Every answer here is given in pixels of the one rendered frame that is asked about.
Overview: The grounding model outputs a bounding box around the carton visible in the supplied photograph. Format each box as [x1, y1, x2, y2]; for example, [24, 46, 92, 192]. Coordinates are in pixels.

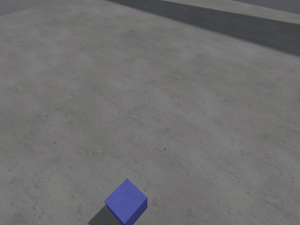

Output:
[104, 179, 148, 225]

